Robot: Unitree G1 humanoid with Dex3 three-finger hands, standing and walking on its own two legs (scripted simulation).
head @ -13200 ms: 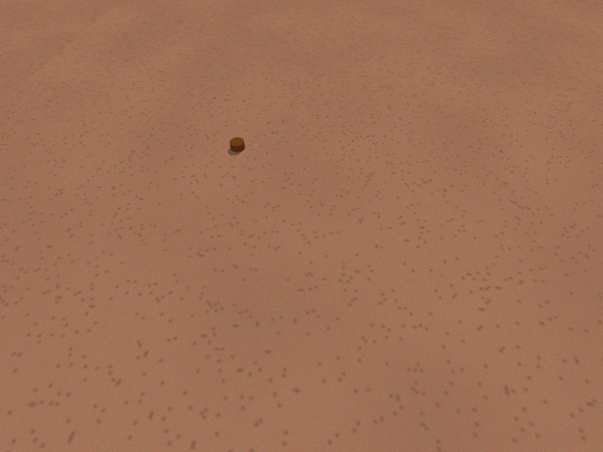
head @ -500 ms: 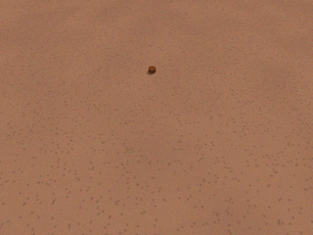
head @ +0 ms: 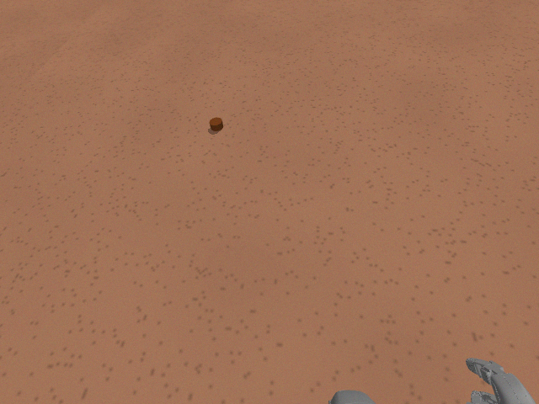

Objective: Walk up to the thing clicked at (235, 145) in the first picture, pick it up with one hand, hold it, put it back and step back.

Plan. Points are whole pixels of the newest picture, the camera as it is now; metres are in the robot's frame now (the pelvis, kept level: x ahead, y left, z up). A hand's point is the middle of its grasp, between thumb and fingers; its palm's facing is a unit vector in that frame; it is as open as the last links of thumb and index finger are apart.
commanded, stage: walk up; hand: left
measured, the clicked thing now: (216, 124) +1.67 +0.31 -0.75
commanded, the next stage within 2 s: none
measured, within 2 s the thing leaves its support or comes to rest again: neither
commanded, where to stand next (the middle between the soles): +1.40 +0.68 m, yaw -85 degrees
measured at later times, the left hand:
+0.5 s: hand (104, 311) +0.31 +0.33 -0.12, palm faces -0.30 -0.80 -0.51, open 7.4 cm
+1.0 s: hand (175, 130) +0.84 +0.26 -0.13, palm faces -0.52 -0.63 -0.57, open 7.3 cm
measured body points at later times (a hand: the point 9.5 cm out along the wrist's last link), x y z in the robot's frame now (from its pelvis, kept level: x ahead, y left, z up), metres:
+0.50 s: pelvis +0.24 +0.03 -0.01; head +0.25 -0.02 +0.43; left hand +0.33 +0.37 -0.09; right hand +0.29 -0.33 -0.12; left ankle +0.46 +0.16 -0.69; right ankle +0.08 -0.14 -0.74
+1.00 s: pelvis +0.54 +0.10 -0.04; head +0.55 +0.06 +0.41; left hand +0.87 +0.29 -0.09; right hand +0.38 -0.19 -0.16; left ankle +0.49 +0.18 -0.71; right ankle +0.58 -0.03 -0.74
